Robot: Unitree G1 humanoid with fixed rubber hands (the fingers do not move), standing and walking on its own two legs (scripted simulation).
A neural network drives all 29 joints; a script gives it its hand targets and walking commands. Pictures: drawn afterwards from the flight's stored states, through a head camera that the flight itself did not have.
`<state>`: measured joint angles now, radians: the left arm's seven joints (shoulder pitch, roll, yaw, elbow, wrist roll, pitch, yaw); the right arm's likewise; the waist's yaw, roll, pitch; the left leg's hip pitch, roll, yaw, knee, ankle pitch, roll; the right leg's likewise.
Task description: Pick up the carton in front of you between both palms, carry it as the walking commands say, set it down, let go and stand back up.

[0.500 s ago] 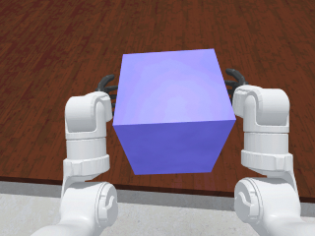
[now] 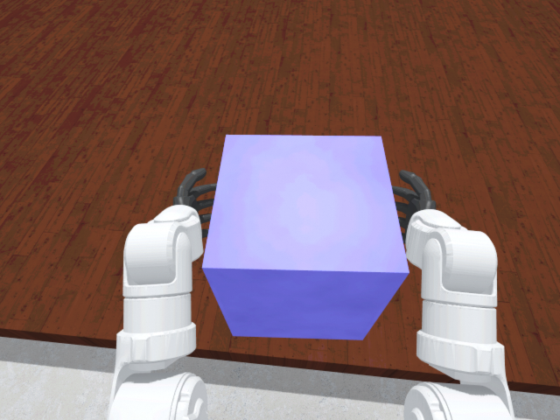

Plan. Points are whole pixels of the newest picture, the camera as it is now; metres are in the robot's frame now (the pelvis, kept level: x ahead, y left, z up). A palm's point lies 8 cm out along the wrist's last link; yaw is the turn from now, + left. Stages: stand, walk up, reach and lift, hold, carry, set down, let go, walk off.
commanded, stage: carry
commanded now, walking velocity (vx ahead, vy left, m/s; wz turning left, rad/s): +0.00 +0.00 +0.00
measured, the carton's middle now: (299, 245) +0.37 +0.01 +0.03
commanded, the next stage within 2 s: none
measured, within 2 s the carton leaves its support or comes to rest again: neither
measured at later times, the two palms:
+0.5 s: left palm (193, 233) +0.33 +0.14 +0.12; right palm (437, 234) +0.34 -0.16 +0.12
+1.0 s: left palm (191, 256) +0.29 +0.13 +0.13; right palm (457, 260) +0.29 -0.16 +0.13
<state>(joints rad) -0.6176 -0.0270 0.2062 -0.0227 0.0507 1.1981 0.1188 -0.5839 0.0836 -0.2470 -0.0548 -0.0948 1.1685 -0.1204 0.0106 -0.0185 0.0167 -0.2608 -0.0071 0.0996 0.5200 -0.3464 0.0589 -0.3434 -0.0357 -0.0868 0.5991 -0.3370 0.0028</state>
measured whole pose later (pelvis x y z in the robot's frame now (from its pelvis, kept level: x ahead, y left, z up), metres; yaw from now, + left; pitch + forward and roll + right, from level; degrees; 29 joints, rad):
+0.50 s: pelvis -0.01 -0.01 +0.00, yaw +0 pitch +3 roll +0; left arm -0.62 -0.01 0.19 0.15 0.06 1.22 0.12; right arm -0.63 0.01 -0.20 0.16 -0.07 1.20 -0.12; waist 0.00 0.01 -0.07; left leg -0.25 0.01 0.10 0.58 -0.37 0.04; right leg -0.31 -0.03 -0.10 0.58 -0.31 -0.01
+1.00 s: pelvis -0.05 -0.01 +0.00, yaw +0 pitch +1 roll +0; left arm -0.65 0.00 0.19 0.22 0.06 1.22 0.12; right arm -0.65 0.00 -0.20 0.22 -0.06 1.21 -0.12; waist 0.00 0.00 -0.10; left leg -0.27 0.01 0.10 0.53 -0.29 0.04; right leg -0.32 -0.02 -0.10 0.52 -0.23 -0.02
